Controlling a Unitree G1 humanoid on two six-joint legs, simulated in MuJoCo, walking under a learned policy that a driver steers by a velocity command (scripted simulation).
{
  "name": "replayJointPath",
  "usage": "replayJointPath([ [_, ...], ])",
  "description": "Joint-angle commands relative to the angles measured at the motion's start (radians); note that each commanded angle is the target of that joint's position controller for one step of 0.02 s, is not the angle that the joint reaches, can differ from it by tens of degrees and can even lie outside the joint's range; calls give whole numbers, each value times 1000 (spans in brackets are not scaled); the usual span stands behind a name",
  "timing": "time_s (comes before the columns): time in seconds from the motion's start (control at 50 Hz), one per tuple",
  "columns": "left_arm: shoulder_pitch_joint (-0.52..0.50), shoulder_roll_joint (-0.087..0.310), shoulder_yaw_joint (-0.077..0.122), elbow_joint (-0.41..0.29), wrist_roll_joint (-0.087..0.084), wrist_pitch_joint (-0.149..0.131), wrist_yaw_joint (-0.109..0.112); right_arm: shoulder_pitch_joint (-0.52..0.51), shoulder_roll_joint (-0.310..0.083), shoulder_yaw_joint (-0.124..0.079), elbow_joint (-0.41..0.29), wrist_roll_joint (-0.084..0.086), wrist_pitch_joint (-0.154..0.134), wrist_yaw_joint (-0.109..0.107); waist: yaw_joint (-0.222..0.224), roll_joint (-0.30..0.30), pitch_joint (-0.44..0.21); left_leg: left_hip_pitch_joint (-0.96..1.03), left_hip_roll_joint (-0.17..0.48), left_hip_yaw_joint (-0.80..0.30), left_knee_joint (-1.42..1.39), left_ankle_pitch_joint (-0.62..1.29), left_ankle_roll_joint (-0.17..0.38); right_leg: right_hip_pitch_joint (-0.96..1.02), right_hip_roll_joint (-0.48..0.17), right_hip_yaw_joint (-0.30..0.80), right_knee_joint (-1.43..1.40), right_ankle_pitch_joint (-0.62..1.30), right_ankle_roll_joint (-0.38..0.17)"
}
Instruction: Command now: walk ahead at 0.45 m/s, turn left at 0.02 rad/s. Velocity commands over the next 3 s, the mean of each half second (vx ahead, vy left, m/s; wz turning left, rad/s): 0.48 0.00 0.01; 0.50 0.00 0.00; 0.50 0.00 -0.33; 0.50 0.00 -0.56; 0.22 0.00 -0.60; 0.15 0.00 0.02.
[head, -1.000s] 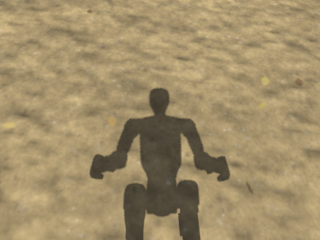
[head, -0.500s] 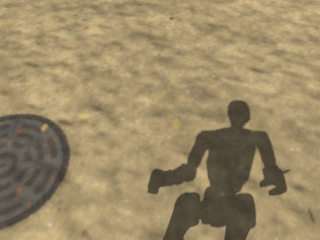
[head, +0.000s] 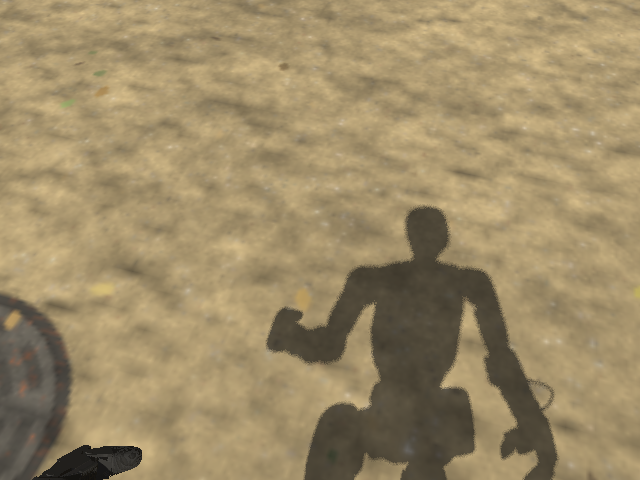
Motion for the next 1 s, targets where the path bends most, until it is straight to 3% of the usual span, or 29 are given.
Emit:
replayJointPath([
  [0.02,395,308,92,34,28,-2,18,24,-3,16,-121,-6,-25,-8,184,-290,-299,-625,-63,47,716,109,27,777,-330,586,-155,-343,-224],
  [0.04,378,225,68,35,16,-9,10,-7,-72,1,-111,14,-43,-9,190,-275,-287,-741,-70,-82,870,-102,25,739,-365,822,-316,-524,-248],
  [0.06,302,176,50,31,14,-10,13,-82,-130,-16,-123,38,-49,-1,172,-204,-143,-822,-8,-70,920,-40,43,634,-357,693,-316,-522,-213],
  [0.08,252,152,43,22,19,-8,15,-137,-129,-13,-130,33,-54,1,152,-115,-73,-806,39,-40,898,39,58,529,-317,568,-310,-402,-192],
  [0.1,213,132,37,20,28,-6,15,-167,-113,-12,-131,14,-56,2,130,-67,-27,-787,68,-30,841,105,59,438,-272,476,-324,-290,-183],
  [0.12,185,111,30,15,39,-10,16,-161,-102,-15,-123,5,-51,4,101,-81,-19,-735,96,-36,798,156,61,374,-236,405,-344,-205,-172],
  [0.16,171,104,29,19,34,-21,18,-134,-70,-10,-104,1,-35,8,76,-92,-20,-683,103,-22,760,204,47,314,-210,329,-387,-106,-186],
  [0.2,181,112,32,36,24,-31,20,-168,-60,-7,-114,-8,-24,4,70,-68,11,-715,108,-13,694,257,25,287,-204,269,-423,-38,-200],
  [0.24,203,123,35,52,21,-30,26,-241,-53,-3,-138,-15,-27,2,87,-46,41,-763,111,-8,576,349,5,302,-196,223,-441,25,-201],
  [0.32,261,147,38,81,12,-17,37,-386,-18,15,-173,-9,-49,20,142,-41,64,-703,74,37,309,543,2,311,-160,122,-442,97,-165],
  [0.38,327,161,41,115,5,-3,40,-475,-17,18,-202,0,-58,38,174,-34,81,-693,51,45,209,572,14,380,-191,119,-420,109,-163],
  [0.42,349,165,43,132,2,10,43,-512,-27,16,-222,2,-62,50,173,-39,86,-711,41,38,163,526,36,460,-221,127,-385,154,-153],
  [0.48,344,187,52,143,2,27,49,-474,-61,4,-222,0,-63,59,127,-70,38,-624,3,59,127,402,79,550,-244,126,-278,390,-125],
  [0.5,330,197,54,142,4,33,52,-397,-87,-10,-204,-2,-62,55,80,-85,-19,-508,-29,87,117,376,102,555,-227,109,-177,568,-111],
  [0.52,318,184,46,138,8,39,54,-247,-129,-33,-161,-3,-60,46,0,-74,-121,-292,-47,108,97,402,135,502,-179,69,8,655,-83],
  [0.54,326,136,24,112,30,38,58,-64,-194,-52,-126,-12,-54,33,-65,8,-279,39,116,-67,153,429,196,290,-129,42,305,404,-49],
  [0.56,469,1,-15,93,27,16,46,-23,-274,-66,-107,-18,-53,36,22,281,-409,375,354,-574,63,205,366,-123,72,51,660,-350,19],
  [0.58,396,105,4,108,3,-5,40,-18,-160,-40,-111,-7,-52,36,-34,198,-398,359,349,-680,-43,77,352,-243,46,178,767,-458,14],
  [0.6,290,157,21,72,-23,-18,35,-92,-128,-27,-115,-8,-51,32,-26,150,-231,231,316,-518,-66,112,307,-307,-7,156,777,-381,4],
  [0.62,231,147,17,57,-18,-25,37,-155,-114,-21,-120,-11,-50,31,3,64,-146,90,276,-403,-86,219,284,-286,-58,124,732,-292,5],
  [0.64,202,137,19,53,0,-24,38,-202,-91,-14,-122,-17,-51,33,31,34,-79,-28,238,-321,-116,322,274,-258,-87,111,668,-235,14],
  [0.66,223,128,22,58,6,-16,37,-226,-74,-8,-124,-28,-56,34,66,57,-67,-104,211,-269,-146,383,268,-196,-113,119,635,-193,20],
  [0.7,263,89,14,72,9,5,37,-237,-76,-11,-112,-20,-67,36,97,69,-58,-181,192,-204,-199,443,284,-141,-123,106,587,-167,42],
  [0.74,225,72,9,58,18,19,42,-231,-98,-16,-90,-13,-76,34,103,61,-17,-232,186,-143,-237,482,292,-165,-133,95,509,-123,66],
  [0.86,6,41,-6,3,18,2,28,-158,-140,-24,-37,-5,-61,15,29,47,40,-218,132,-10,-261,464,239,-144,-94,49,122,202,76],
  [0.92,-73,51,-4,-25,9,-6,14,-101,-156,-27,0,2,-48,13,3,50,54,-132,174,-24,-233,443,232,-152,-78,53,36,213,58],
  [1.0,-71,83,8,-39,10,-12,-2,-95,-171,-36,27,7,-24,4,36,68,37,-2,228,-45,-137,560,199,-124,-56,53,-27,74,5],
])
